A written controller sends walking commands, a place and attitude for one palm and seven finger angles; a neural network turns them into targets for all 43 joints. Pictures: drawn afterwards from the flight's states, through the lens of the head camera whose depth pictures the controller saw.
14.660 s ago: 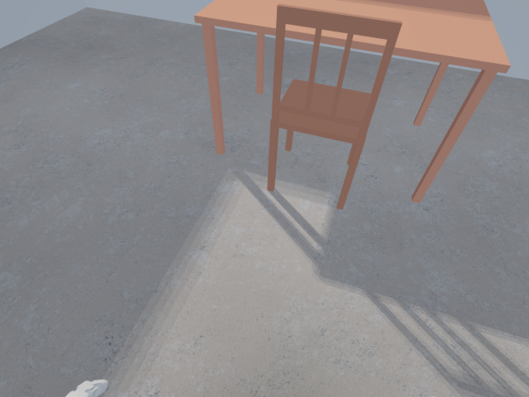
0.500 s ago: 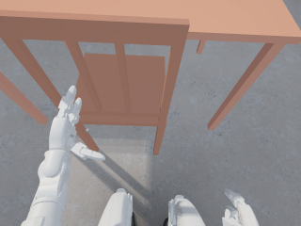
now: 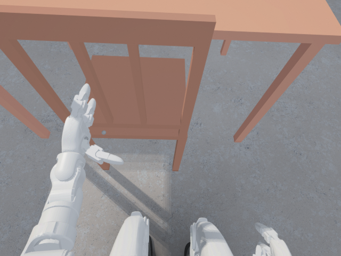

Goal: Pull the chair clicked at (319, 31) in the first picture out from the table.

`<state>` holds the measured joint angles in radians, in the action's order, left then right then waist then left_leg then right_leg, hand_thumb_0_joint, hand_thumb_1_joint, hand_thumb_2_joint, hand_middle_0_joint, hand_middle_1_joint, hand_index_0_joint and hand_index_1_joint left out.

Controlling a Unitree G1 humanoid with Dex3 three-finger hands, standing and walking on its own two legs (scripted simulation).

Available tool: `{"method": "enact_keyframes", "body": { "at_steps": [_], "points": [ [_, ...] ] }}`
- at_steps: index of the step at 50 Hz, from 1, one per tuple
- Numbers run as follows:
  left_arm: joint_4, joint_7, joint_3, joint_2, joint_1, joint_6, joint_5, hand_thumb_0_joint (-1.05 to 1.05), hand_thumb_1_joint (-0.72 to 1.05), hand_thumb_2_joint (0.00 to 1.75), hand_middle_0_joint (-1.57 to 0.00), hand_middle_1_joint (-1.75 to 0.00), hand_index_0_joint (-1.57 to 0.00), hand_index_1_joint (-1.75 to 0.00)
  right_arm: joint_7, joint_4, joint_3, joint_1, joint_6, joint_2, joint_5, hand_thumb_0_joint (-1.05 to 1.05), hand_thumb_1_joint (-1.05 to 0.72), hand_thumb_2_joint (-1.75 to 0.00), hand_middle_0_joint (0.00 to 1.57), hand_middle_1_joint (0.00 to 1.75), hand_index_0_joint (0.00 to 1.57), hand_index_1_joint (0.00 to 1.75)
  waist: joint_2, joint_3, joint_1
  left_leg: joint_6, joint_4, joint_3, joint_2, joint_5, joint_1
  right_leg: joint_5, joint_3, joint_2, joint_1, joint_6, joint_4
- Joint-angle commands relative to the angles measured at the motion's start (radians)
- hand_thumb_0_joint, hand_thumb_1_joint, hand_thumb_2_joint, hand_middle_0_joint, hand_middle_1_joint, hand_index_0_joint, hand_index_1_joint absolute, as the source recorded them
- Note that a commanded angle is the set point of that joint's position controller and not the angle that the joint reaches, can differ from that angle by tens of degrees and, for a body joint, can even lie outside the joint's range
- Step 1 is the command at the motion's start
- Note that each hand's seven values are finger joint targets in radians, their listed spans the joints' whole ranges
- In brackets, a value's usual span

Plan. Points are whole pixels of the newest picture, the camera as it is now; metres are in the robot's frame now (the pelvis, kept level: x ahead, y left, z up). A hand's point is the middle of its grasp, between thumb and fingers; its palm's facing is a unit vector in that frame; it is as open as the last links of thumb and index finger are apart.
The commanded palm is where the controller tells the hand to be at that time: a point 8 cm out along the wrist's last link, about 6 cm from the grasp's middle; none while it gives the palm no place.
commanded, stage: push the fingers through the gap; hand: left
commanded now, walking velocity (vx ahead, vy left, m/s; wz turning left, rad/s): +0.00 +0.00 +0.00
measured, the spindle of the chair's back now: (97, 90) +0.50 +0.19 +0.02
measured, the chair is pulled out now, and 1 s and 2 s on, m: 0.00 0.00 0.00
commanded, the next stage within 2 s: hook a spindle and tug to test in 1.14 s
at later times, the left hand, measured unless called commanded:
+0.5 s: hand (107, 111) +0.44 +0.16 +0.02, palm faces +0.01 -1.00 -0.05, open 17.0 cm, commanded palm +0.42 +0.20 +0.02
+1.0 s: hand (109, 102) +0.47 +0.16 +0.02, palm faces +0.01 -1.00 -0.03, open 17.0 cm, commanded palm +0.44 +0.20 +0.02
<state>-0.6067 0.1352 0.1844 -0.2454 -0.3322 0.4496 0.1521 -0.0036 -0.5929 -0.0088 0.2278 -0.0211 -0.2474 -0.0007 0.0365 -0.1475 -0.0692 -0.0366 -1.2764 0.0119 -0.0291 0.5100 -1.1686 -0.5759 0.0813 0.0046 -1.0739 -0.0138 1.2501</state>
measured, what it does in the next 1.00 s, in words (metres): stands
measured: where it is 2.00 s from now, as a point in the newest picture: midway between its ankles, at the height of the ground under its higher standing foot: outside the picture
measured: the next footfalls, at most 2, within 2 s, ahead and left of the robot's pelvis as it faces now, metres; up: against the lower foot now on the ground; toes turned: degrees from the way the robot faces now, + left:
none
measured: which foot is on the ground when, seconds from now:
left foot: down 0.00-1.00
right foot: down 0.00-1.00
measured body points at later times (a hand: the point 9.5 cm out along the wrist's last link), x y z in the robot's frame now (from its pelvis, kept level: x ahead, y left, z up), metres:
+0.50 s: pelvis +0.00 +0.00 +0.00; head +0.14 +0.01 +0.43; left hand +0.43 +0.21 +0.03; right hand +0.08 -0.27 -0.12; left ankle +0.05 +0.10 -0.62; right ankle +0.01 -0.12 -0.62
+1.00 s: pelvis +0.00 +0.00 -0.01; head +0.15 +0.01 +0.42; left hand +0.46 +0.21 +0.02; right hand +0.05 -0.27 -0.13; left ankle +0.05 +0.10 -0.62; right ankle +0.01 -0.12 -0.62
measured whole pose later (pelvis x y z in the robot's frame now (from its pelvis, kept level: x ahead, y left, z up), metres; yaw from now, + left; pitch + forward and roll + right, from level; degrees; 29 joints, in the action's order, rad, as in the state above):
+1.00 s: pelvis +0.00 +0.00 -0.01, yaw -1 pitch +26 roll -3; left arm -0.97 0.15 0.32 -0.34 -0.68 0.51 0.11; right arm 0.02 -0.63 -0.01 0.29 0.06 -0.25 0.02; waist 0.04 -0.14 -0.13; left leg -0.03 -1.29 0.01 -0.04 0.51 -1.24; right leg -0.57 0.08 -0.01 -1.14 -0.02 1.26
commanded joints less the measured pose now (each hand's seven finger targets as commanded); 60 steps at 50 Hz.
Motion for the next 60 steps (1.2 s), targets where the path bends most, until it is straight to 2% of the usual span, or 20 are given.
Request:
{"method": "enact_keyframes", "body": {
  "at_steps": [1, 3, 5, 8, 15, 18, 20, 24, 27, 31, 35, 36, 37, 39, 41, 45, 47, 53, 57, 60],
  "points": [
    [0.211, -0.009, 0.05, -0.168, -0.359, 0.108, 0.002, 0.0, -0.5, 0.3, -0.06, -0.08, -0.06, -0.08, -0.013, 0.082, 0.061, 0.07, -0.042, -0.159, -0.002, 0.0, -0.9, -0.9, 0.2, 0.3, 0.2, 0.3, 0.045, -0.441, -0.031, 0.017, 0.149, -0.083, 0.007, -0.279, 0.425, 0.253, -0.041, -0.024, 0.097, -0.017, -0.175],
    [0.182, -0.008, 0.046, -0.163, -0.364, 0.111, -0.002, 0.0, -0.5, 0.3, -0.06, -0.08, -0.06, -0.08, -0.011, 0.078, 0.061, 0.076, -0.041, -0.16, 0.0, 0.0, -0.9, -0.9, 0.2, 0.3, 0.2, 0.3, 0.069, -0.443, -0.032, 0.02, 0.147, -0.084, 0.006, -0.302, 0.435, 0.265, -0.038, -0.024, 0.083, -0.019, -0.167],
    [0.132, -0.004, 0.046, -0.162, -0.385, 0.103, -0.005, 0.0, -0.5, 0.3, -0.06, -0.08, -0.06, -0.08, -0.007, 0.068, 0.061, 0.085, -0.036, -0.162, 0.001, 0.0, -0.9, -0.9, 0.2, 0.3, 0.2, 0.3, 0.051, -0.428, -0.04, 0.018, 0.145, -0.082, 0.007, -0.287, 0.415, 0.262, -0.038, -0.025, 0.085, -0.017, -0.172],
    [0.083, 0.006, 0.079, -0.19, -0.346, 0.086, -0.005, 0.0, -0.5, 0.3, -0.06, -0.08, -0.06, -0.08, -0.002, 0.079, 0.062, 0.093, -0.024, -0.164, 0.0, 0.0, -0.9, -0.9, 0.2, 0.3, 0.2, 0.3, 0.05, -0.443, -0.023, 0.017, 0.148, -0.072, 0.011, -0.305, 0.402, 0.29, -0.043, -0.026, 0.12, -0.019, -0.173],
    [0.058, 0.007, 0.096, -0.209, -0.477, 0.096, 0.001, 0.0, -0.5, 0.3, -0.06, -0.08, -0.06, -0.08, -0.002, 0.069, 0.063, 0.113, -0.01, -0.164, 0.0, 0.0, -0.9, -0.9, 0.2, 0.3, 0.2, 0.3, 0.027, -0.442, -0.05, 0.01, 0.135, -0.065, 0.011, -0.302, 0.374, 0.304, -0.052, -0.028, 0.127, -0.012, -0.176],
    [0.06, 0.002, 0.115, -0.237, -0.508, 0.119, -0.012, 0.0, -0.5, 0.3, -0.06, -0.08, -0.06, -0.08, -0.002, 0.064, 0.064, 0.125, -0.012, -0.166, 0.005, 0.0, -0.9, -0.9, 0.2, 0.3, 0.2, 0.3, 0.067, -0.48, -0.043, 0.014, 0.133, -0.071, 0.009, -0.334, 0.414, 0.315, -0.049, -0.03, 0.111, -0.016, -0.163],
    [0.048, 0.003, 0.096, -0.218, -0.533, 0.126, -0.017, 0.0, -0.5, 0.3, -0.06, -0.08, -0.06, -0.08, 0.003, 0.056, 0.064, 0.13, -0.009, -0.163, 0.009, 0.0, -0.9, -0.9, 0.2, 0.3, 0.2, 0.3, 0.088, -0.484, -0.051, 0.016, 0.129, -0.073, 0.007, -0.343, 0.429, 0.315, -0.046, -0.029, 0.094, -0.016, -0.16],
    [-0.051, 0.006, 0.096, -0.217, -0.563, 0.114, -0.028, 0.0, -0.5, 0.3, -0.06, -0.08, -0.06, -0.08, 0.005, 0.042, 0.065, 0.145, 0.004, -0.17, 0.01, 0.0, -0.9, -0.9, 0.2, 0.3, 0.2, 0.3, 0.047, -0.448, -0.073, 0.012, 0.123, -0.074, 0.006, -0.317, 0.393, 0.297, -0.044, -0.032, 0.07, -0.013, -0.166],
    [-0.067, 0.012, 0.092, -0.219, -0.637, 0.115, -0.03, 0.0, -0.5, 0.3, -0.06, -0.08, -0.06, -0.08, 0.005, 0.04, 0.064, 0.157, 0.008, -0.171, 0.011, 0.0, -0.9, -0.9, 0.2, 0.3, 0.2, 0.3, 0.058, -0.462, -0.083, 0.008, 0.119, -0.076, 0.007, -0.312, 0.395, 0.29, -0.046, -0.032, 0.065, -0.014, -0.162],
    [-0.087, 0.012, 0.125, -0.26, -0.667, 0.124, -0.037, 0.0, -0.5, 0.3, -0.06, -0.08, -0.06, -0.08, 0.005, 0.038, 0.064, 0.165, 0.015, -0.173, 0.016, 0.0, -0.9, -0.9, 0.2, 0.3, 0.2, 0.3, 0.067, -0.507, -0.074, 0.007, 0.113, -0.073, 0.01, -0.324, 0.394, 0.304, -0.052, -0.033, 0.091, -0.013, -0.161],
    [-0.128, 0.008, 0.117, -0.254, -0.731, 0.134, -0.049, 0.0, -0.5, 0.3, -0.06, -0.08, -0.06, -0.08, 0.01, 0.026, 0.063, 0.179, 0.024, -0.172, 0.022, 0.0, -0.9, -0.9, 0.2, 0.3, 0.2, 0.3, 0.08, -0.499, -0.093, 0.007, 0.105, -0.08, 0.006, -0.334, 0.409, 0.298, -0.046, -0.036, 0.051, -0.013, -0.156],
    [-0.148, 0.006, 0.137, -0.28, -0.737, 0.134, -0.052, 0.0, -0.5, 0.3, -0.06, -0.08, -0.06, -0.08, 0.01, 0.022, 0.064, 0.184, 0.027, -0.175, 0.022, 0.0, -0.9, -0.9, 0.2, 0.3, 0.2, 0.3, 0.073, -0.489, -0.089, 0.007, 0.105, -0.081, 0.005, -0.324, 0.394, 0.291, -0.047, -0.036, 0.057, -0.014, -0.157],
    [-0.157, 0.008, 0.118, -0.258, -0.752, 0.135, -0.051, 0.0, -0.5, 0.3, -0.06, -0.08, -0.06, -0.08, 0.012, 0.022, 0.061, 0.188, 0.027, -0.173, 0.022, 0.0, -0.9, -0.9, 0.2, 0.3, 0.2, 0.3, 0.081, -0.485, -0.099, 0.004, 0.105, -0.081, 0.007, -0.323, 0.397, 0.288, -0.047, -0.038, 0.046, -0.014, -0.157],
    [-0.17, 0.012, 0.143, -0.284, -0.718, 0.134, -0.054, 0.0, -0.5, 0.3, -0.06, -0.08, -0.06, -0.08, 0.015, 0.029, 0.063, 0.189, 0.034, -0.177, 0.023, 0.0, -0.9, -0.9, 0.2, 0.3, 0.2, 0.3, 0.083, -0.506, -0.082, 0.006, 0.106, -0.078, 0.008, -0.33, 0.392, 0.298, -0.049, -0.036, 0.069, -0.015, -0.155],
    [-0.172, 0.016, 0.157, -0.296, -0.71, 0.133, -0.05, 0.0, -0.5, 0.3, -0.06, -0.08, -0.06, -0.08, 0.016, 0.033, 0.063, 0.191, 0.044, -0.177, 0.023, 0.0, -0.9, -0.9, 0.2, 0.3, 0.2, 0.3, 0.057, -0.51, -0.082, 0.003, 0.105, -0.074, 0.008, -0.331, 0.378, 0.313, -0.052, -0.037, 0.09, -0.013, -0.16],
    [-0.153, 0.021, 0.133, -0.268, -0.707, 0.133, -0.045, 0.0, -0.5, 0.3, -0.06, -0.08, -0.06, -0.08, 0.018, 0.037, 0.064, 0.187, 0.052, -0.174, 0.019, 0.0, -0.9, -0.9, 0.2, 0.3, 0.2, 0.3, 0.09, -0.509, -0.083, 0.007, 0.114, -0.078, 0.006, -0.343, 0.415, 0.311, -0.046, -0.037, 0.067, -0.015, -0.164],
    [-0.15, 0.016, 0.125, -0.256, -0.73, 0.135, -0.039, 0.0, -0.5, 0.3, -0.06, -0.08, -0.06, -0.08, 0.019, 0.034, 0.063, 0.19, 0.053, -0.174, 0.019, 0.0, -0.9, -0.9, 0.2, 0.3, 0.2, 0.3, 0.077, -0.491, -0.094, 0.004, 0.115, -0.081, 0.006, -0.323, 0.409, 0.292, -0.045, -0.039, 0.059, -0.014, -0.168],
    [-0.176, 0.008, 0.17, -0.314, -0.717, 0.144, -0.052, 0.0, -0.5, 0.3, -0.06, -0.08, -0.06, -0.08, 0.018, 0.032, 0.061, 0.194, 0.06, -0.178, 0.022, 0.0, -0.9, -0.9, 0.2, 0.3, 0.2, 0.3, 0.066, -0.481, -0.089, 0.003, 0.113, -0.073, 0.007, -0.31, 0.375, 0.294, -0.05, -0.038, 0.077, -0.012, -0.166],
    [-0.163, 0.01, 0.134, -0.271, -0.745, 0.151, -0.05, 0.0, -0.5, 0.3, -0.06, -0.08, -0.06, -0.08, 0.022, 0.035, 0.061, 0.192, 0.062, -0.176, 0.022, 0.0, -0.9, -0.9, 0.2, 0.3, 0.2, 0.3, 0.105, -0.486, -0.096, 0.007, 0.117, -0.085, 0.005, -0.322, 0.423, 0.28, -0.041, -0.04, 0.036, -0.017, -0.162],
    [-0.177, 0.007, 0.162, -0.306, -0.727, 0.149, -0.051, 0.0, -0.5, 0.3, -0.06, -0.08, -0.06, -0.08, 0.02, 0.036, 0.06, 0.191, 0.067, -0.181, 0.023, 0.0, -0.9, -0.9, 0.2, 0.3, 0.2, 0.3, 0.084, -0.482, -0.089, 0.007, 0.118, -0.083, 0.005, -0.315, 0.403, 0.281, -0.044, -0.039, 0.053, -0.015, -0.165]
  ]
}}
